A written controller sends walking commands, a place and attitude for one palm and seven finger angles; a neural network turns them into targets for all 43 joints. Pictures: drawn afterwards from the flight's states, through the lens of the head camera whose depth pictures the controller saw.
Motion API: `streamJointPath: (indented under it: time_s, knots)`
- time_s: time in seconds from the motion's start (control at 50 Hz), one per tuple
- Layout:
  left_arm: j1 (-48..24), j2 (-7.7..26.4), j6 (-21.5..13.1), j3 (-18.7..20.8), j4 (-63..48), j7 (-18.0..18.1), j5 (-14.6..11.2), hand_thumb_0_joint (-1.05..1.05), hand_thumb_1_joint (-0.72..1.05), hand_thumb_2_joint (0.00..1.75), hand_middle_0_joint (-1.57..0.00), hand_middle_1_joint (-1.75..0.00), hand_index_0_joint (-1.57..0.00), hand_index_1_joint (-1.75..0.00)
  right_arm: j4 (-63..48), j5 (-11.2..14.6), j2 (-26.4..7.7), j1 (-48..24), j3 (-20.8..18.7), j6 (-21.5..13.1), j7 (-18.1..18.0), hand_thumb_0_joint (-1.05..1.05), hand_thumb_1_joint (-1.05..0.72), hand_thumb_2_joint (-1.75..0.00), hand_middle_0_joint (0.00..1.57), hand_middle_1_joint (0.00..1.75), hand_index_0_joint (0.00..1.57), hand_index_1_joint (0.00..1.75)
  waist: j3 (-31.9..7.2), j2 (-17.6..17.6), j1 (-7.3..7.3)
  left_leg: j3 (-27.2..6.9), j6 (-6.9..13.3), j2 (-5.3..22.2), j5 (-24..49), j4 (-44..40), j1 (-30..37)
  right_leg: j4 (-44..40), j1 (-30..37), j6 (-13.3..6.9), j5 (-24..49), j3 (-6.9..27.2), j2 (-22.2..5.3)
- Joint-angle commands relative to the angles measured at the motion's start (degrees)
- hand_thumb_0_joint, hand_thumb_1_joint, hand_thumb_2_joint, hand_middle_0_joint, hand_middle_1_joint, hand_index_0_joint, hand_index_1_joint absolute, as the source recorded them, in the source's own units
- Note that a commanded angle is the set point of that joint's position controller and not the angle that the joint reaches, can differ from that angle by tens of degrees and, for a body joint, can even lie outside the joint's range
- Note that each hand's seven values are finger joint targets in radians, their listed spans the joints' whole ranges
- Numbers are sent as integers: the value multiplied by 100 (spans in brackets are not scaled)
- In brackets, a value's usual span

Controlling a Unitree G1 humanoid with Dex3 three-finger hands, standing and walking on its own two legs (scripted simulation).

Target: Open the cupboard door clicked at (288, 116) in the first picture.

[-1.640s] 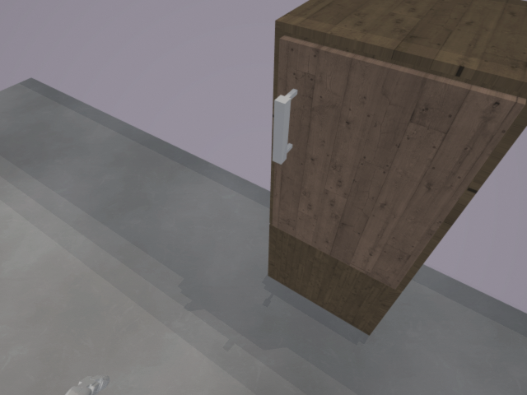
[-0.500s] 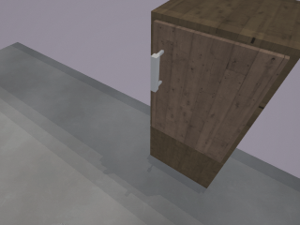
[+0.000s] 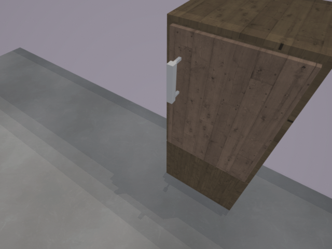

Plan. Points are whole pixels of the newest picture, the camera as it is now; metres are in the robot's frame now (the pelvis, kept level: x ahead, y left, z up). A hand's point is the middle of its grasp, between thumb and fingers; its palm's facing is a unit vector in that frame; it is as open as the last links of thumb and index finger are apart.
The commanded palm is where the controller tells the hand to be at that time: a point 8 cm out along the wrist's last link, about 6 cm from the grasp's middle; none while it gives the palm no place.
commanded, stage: shuffle to correct the standing spot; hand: left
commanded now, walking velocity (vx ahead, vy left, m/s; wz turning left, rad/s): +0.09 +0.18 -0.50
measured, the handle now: (174, 80) +0.63 +0.02 +0.05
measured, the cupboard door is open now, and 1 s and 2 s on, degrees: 0 0 0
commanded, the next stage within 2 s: come to a stop and stand still in 0.84 s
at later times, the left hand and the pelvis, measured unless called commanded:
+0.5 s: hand out of the picture +0.12 +0.24 -0.18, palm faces -0.22 -0.95 -0.23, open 7.4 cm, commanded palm none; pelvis +0.03 +0.06 -0.01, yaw -15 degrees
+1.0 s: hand (77, 221) +0.22 +0.29 -0.18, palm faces -0.35 -0.89 -0.27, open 7.4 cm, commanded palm none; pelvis +0.10 +0.12 -0.01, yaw -26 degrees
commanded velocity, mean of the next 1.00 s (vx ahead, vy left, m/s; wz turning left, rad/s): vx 0.02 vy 0.15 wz -0.38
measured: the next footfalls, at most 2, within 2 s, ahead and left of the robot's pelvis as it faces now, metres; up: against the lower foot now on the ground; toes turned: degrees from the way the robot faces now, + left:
right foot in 0.62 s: +0.08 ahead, -0.06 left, +0.00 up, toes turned -27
left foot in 1.04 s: +0.24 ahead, +0.23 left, +0.00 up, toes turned -22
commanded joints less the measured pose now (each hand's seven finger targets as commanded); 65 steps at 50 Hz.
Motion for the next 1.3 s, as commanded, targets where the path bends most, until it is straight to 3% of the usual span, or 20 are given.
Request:
streamJointPath:
  time_s: [0.0,0.14,0.2,0.24,0.32,0.5,0.56,0.58,0.6,0.62,0.64,0.76,0.96,0.98,1.0,1.02,1.04,1.06,1.14,1.28]
  knots:
    - [42,1018,-21,299,-358,109,4,0,90,90,-20,-30,-20,-30,-399,-5,-732,157,-198,-7,-67,0,-90,-90,20,30,20,30,-387,-373,-31,-55,28,479,259,214,-200,-274,48,-397,1156,1150,-1021]
    - [532,978,118,504,-598,214,33,0,90,90,-20,-30,-20,-30,-771,-10,-383,661,-260,81,-66,0,-90,-90,20,30,20,30,-124,-919,42,204,-102,310,-724,826,-920,-249,-92,-903,1345,2163,-1611]
    - [328,662,162,493,-832,182,22,0,90,90,-20,-30,-20,-30,-768,-9,-430,1140,-318,27,-73,0,-90,-90,20,30,20,30,-329,-336,-205,139,3,604,-9,113,279,603,-1073,-520,938,1368,-854]
    - [119,154,222,384,-1059,140,52,0,90,90,-20,-30,-20,-30,-792,-36,-720,1437,-402,59,-79,0,-90,-90,20,30,20,30,-177,1261,-340,-914,601,1795,828,-587,957,2440,-2474,4,-1731,-75,94]
    - [448,32,290,448,-931,94,110,0,90,90,-20,-30,-20,-30,-997,-60,-268,1030,-285,36,-129,0,-90,-90,20,30,20,30,106,350,-16,-190,961,1643,1027,-562,386,4357,-2671,42,-1447,-91,-365]
    - [269,-446,257,401,-1103,27,135,0,90,90,-20,-30,-20,-30,-677,-87,-31,1447,-310,-7,-124,0,-90,-90,20,30,20,30,30,549,-88,784,997,1607,2395,-3,542,2418,-1851,-46,-1204,-851,-364]
    - [1357,-289,128,481,-858,112,159,0,90,90,-20,-30,-20,-30,-731,5,-159,1233,-373,26,-49,0,-90,-90,20,30,20,30,-426,128,516,1359,560,1356,3274,1502,58,1059,-292,-163,40,-916,-254]
    - [2003,103,26,567,-693,182,183,0,90,90,-20,-30,-20,-30,-828,56,-48,1232,-375,25,-4,0,-90,-90,20,30,20,30,-804,-660,752,1445,258,1065,2228,2702,-793,450,812,-493,861,86,-999]
    - [2368,610,-51,659,-660,290,131,0,90,90,-20,-30,-20,-30,-1088,38,258,1038,-320,-1,15,0,-90,-90,20,30,20,30,-810,-1616,803,1257,-180,175,-1605,4059,-2515,-31,1542,-1287,3097,2591,-2542]
    - [2236,754,-28,707,-642,364,26,0,90,90,-20,-30,-20,-30,-1188,-35,168,933,-389,99,-52,0,-90,-90,20,30,20,30,-788,-1212,606,356,-171,213,-2101,4867,-2848,-160,1416,-1700,3720,2844,-2989]
    - [1935,543,-3,692,-697,451,23,0,90,90,-20,-30,-20,-30,-1178,-70,222,740,-398,195,-64,0,-90,-90,20,30,20,30,-419,-498,519,23,-152,399,-1765,5094,-2949,-155,923,-1667,3272,2470,-2879]
    - [807,296,-44,584,-987,367,117,0,90,90,-20,-30,-20,-30,-1008,-118,546,1130,-406,385,55,0,-90,-90,20,30,20,30,-189,-700,-30,2,-322,401,-364,4381,-2280,-322,-931,-850,1613,768,-1705]
    - [569,497,135,700,-1129,207,196,0,90,90,-20,-30,-20,-30,-1169,27,461,1060,-447,111,-5,0,-90,-90,20,30,20,30,-476,-1691,-34,482,-323,-2,-395,1564,-936,458,-1072,-518,1483,772,-1363]
    - [483,382,177,678,-1154,196,164,0,90,90,-20,-30,-20,-30,-1048,49,428,1413,-449,51,-31,0,-90,-90,20,30,20,30,-597,-1451,-214,527,-294,5,74,904,-377,820,-1274,-327,1158,615,-1146]
    - [674,-6,230,595,-1172,192,110,0,90,90,-20,-30,-20,-30,-930,37,128,1703,-485,-29,-69,0,-90,-90,20,30,20,30,-809,-339,-284,142,-279,467,563,367,235,1684,-1553,-133,245,355,-722]
    - [1063,-502,282,502,-1202,191,45,0,90,90,-20,-30,-20,-30,-992,-17,-466,1748,-575,-77,-95,0,-90,-90,20,30,20,30,-814,1748,-249,-1625,132,1983,1878,-76,327,2926,-2528,298,-2217,-203,94]
    - [998,-412,330,458,-1203,250,59,0,90,90,-20,-30,-20,-30,-1058,-29,-630,1819,-546,-15,-145,0,-90,-90,20,30,20,30,-674,1742,-365,-2239,394,2452,2415,-239,-485,3800,-2242,223,-2697,347,183]
    - [999,-391,358,510,-1223,235,68,0,90,90,-20,-30,-20,-30,-1136,-88,-562,1521,-495,-7,-207,0,-90,-90,20,30,20,30,-373,1018,-221,-2266,531,2586,1965,-407,-1003,4285,-2159,187,-2276,639,-1]
    - [1289,-181,363,652,-799,9,124,0,90,90,-20,-30,-20,-30,-1064,-101,-63,872,-324,-32,-340,0,-90,-90,20,30,20,30,-246,930,35,-1080,188,1668,1587,-299,-708,5251,-2543,318,-705,551,105]
    - [1136,-241,508,614,-797,-31,112,0,90,90,-20,-30,-20,-30,-559,-60,35,1699,-361,-26,-452,0,-90,-90,20,30,20,30,-492,764,-225,-1096,104,1830,1212,-512,121,4868,-2578,409,-448,682,120]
